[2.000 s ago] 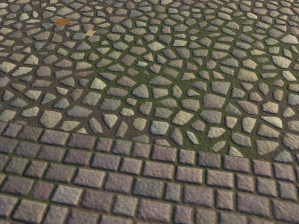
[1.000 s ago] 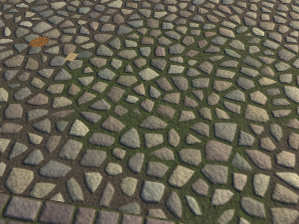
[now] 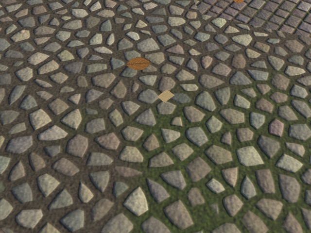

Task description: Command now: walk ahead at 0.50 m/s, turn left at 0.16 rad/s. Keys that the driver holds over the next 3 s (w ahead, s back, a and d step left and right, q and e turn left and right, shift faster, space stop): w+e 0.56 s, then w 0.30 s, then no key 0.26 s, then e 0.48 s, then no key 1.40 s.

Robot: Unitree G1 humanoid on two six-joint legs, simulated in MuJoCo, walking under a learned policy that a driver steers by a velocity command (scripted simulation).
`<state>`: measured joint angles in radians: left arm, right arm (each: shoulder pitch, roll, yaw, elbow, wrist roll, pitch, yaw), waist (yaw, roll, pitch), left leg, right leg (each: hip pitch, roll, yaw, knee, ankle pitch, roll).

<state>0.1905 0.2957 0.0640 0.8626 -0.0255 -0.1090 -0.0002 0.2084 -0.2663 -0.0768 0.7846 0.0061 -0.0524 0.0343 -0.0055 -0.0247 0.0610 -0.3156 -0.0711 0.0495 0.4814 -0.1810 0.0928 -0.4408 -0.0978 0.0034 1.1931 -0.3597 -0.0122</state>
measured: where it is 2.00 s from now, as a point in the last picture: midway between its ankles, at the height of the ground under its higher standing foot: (183, 178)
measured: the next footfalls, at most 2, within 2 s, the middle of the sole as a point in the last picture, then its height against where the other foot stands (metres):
right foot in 0.42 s outside the picture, level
left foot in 0.90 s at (161, 172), level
